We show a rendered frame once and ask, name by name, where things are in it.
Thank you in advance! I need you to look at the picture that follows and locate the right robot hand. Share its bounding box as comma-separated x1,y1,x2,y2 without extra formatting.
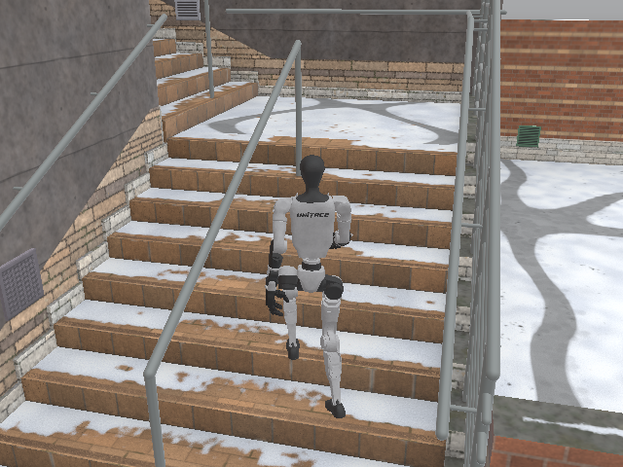
329,233,342,249

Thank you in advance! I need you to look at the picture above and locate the left robot shin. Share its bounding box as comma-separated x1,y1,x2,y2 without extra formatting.
282,289,297,347

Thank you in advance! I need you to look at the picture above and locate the robot left upper arm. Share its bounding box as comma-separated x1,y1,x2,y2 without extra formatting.
273,197,292,254

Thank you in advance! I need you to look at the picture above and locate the robot left forearm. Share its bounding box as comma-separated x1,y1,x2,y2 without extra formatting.
265,240,283,291

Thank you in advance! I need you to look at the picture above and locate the left robot hand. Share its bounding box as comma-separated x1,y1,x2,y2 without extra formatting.
266,289,289,316

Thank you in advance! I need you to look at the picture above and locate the robot right forearm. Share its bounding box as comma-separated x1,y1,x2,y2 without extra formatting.
333,232,351,246

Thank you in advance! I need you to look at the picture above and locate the robot right upper arm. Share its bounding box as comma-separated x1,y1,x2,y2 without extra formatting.
332,196,351,243

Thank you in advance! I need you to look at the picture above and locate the robot left thigh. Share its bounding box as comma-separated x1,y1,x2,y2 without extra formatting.
277,266,298,300

